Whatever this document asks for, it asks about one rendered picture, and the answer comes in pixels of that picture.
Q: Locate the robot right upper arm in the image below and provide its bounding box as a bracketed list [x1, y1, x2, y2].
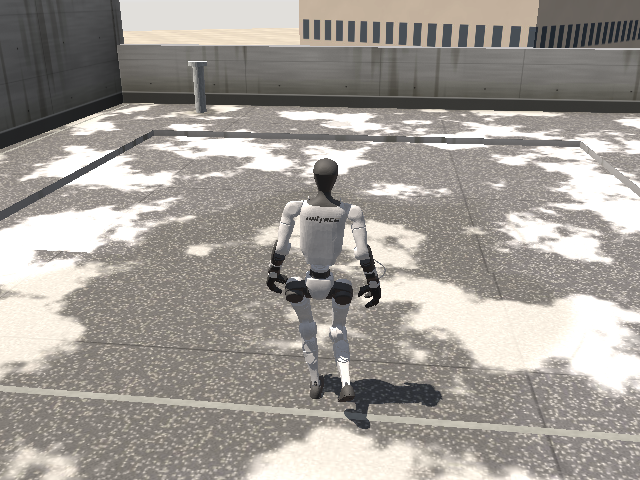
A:
[345, 203, 370, 260]

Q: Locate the robot left hand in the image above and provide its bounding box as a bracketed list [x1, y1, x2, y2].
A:
[266, 274, 288, 294]

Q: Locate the robot left upper arm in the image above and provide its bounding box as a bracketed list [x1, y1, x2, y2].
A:
[275, 200, 303, 256]

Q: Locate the robot left forearm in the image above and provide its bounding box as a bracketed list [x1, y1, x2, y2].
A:
[268, 240, 286, 278]

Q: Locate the robot right hand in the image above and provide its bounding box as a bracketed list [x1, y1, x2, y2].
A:
[358, 285, 381, 308]

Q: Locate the robot left thigh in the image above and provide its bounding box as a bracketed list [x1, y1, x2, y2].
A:
[285, 277, 317, 340]

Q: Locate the robot left foot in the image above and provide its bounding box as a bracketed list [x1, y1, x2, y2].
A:
[310, 374, 324, 399]

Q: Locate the robot right forearm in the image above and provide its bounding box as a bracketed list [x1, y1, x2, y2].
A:
[360, 245, 380, 288]

